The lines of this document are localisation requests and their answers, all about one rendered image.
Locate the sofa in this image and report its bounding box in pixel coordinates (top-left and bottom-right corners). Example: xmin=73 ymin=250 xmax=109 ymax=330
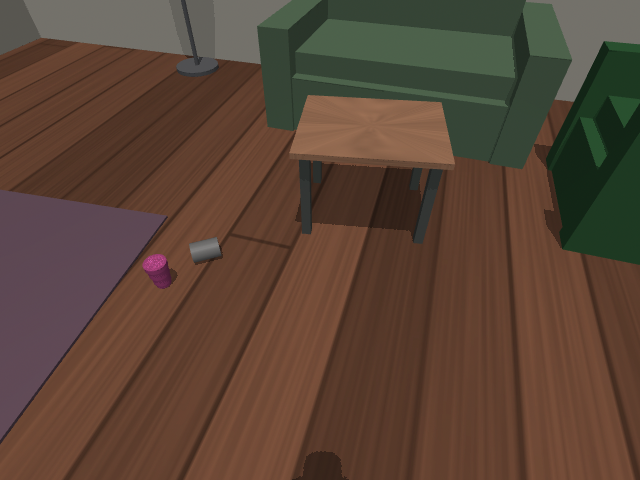
xmin=257 ymin=0 xmax=572 ymax=169

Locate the floor lamp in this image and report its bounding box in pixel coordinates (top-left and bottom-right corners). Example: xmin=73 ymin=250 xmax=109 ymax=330
xmin=176 ymin=0 xmax=219 ymax=77

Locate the armchair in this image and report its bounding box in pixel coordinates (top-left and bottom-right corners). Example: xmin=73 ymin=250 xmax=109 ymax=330
xmin=546 ymin=41 xmax=640 ymax=265

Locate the coffee table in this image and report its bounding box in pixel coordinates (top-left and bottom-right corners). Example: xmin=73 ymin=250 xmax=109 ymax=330
xmin=289 ymin=95 xmax=455 ymax=244

